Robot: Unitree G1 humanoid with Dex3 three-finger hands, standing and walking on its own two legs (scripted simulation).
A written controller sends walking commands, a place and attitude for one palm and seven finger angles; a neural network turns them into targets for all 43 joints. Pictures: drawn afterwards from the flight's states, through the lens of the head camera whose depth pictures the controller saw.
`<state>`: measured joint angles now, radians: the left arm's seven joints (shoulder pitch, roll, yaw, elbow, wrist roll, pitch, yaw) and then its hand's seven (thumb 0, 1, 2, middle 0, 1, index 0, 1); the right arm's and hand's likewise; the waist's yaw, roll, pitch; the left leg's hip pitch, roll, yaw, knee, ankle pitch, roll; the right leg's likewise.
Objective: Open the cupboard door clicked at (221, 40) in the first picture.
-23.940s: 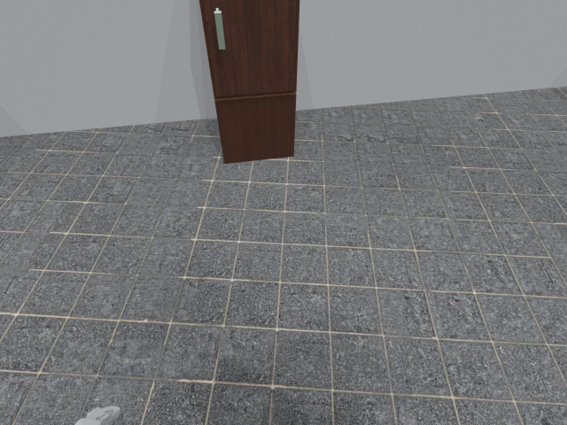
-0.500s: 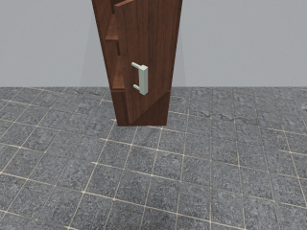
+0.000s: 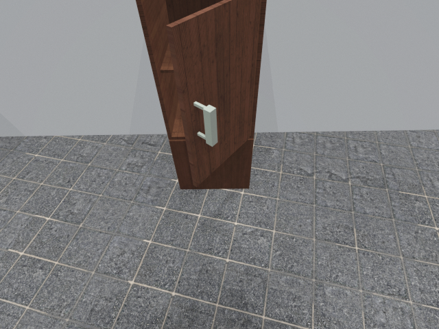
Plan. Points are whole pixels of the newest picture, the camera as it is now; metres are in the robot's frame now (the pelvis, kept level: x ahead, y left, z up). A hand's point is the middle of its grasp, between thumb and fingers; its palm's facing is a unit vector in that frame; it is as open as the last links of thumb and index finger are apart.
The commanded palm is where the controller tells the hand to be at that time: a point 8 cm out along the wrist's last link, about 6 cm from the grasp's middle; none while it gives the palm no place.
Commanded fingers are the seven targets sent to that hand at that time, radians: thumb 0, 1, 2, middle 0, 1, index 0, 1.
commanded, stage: let the arm hang, fingers relaxed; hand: left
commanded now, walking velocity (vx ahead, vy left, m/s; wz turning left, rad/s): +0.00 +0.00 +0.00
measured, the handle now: (204, 123) +0.68 +0.10 -0.05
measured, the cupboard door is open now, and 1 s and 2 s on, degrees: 51 51 51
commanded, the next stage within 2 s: look to check the result in 0.30 s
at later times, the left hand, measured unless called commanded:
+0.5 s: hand out of the picture +0.09 +0.21 -0.16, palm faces -0.03 -0.96 -0.28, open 7.4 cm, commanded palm none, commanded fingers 0.00 0.90 0.90 -0.20 -0.30 -0.20 -0.30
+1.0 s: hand out of the picture +0.08 +0.21 -0.16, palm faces -0.02 -0.95 -0.30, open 7.4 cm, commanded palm none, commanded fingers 0.00 0.90 0.90 -0.20 -0.30 -0.20 -0.30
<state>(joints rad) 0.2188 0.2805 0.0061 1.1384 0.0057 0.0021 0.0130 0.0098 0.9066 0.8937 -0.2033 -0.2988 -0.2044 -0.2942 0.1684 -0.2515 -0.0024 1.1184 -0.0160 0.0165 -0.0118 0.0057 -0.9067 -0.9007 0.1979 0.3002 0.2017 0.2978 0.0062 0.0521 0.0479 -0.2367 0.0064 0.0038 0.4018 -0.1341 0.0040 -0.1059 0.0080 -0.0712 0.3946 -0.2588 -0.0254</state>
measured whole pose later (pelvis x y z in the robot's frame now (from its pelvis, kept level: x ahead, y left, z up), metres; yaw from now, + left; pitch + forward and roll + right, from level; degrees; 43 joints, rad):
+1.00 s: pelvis +0.04 -0.01 +0.00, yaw -1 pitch -1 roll +0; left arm 0.17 0.26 0.00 1.14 0.00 -0.01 0.02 0.01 0.90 0.89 -0.21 -0.30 -0.21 -0.29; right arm 0.13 -0.27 0.00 1.13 -0.01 0.01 -0.02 0.01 -0.91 -0.90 0.20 0.30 0.20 0.30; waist 0.00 0.02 0.05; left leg -0.16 0.01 0.02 0.34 -0.16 -0.01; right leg -0.03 0.01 -0.05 0.30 -0.26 -0.03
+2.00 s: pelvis +0.03 +0.01 -0.01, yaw -29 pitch +3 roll -2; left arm 0.26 0.22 0.08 0.94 0.01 0.06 0.01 0.01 0.90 0.89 -0.21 -0.30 -0.21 -0.29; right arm 0.06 -0.21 -0.04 0.87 0.00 0.01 -0.04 0.01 -0.91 -0.90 0.20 0.30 0.20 0.30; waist 0.04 -0.01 0.05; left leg -0.31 0.03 -0.06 0.54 -0.30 -0.01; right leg -0.36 0.14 0.20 0.64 -0.38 0.00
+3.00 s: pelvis +0.12 -0.15 -0.01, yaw -65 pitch +2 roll +0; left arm 0.05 0.22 0.06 0.92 0.03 0.02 -0.07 0.01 0.91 0.89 -0.20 -0.30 -0.20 -0.29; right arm 0.47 -0.18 -0.02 1.04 -0.04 -0.05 -0.01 0.01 -0.91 -0.90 0.20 0.30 0.20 0.30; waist -0.07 0.01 0.07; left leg -0.03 0.15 0.24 0.41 -0.38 -0.09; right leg -0.50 -0.05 -0.12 0.67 -0.24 -0.04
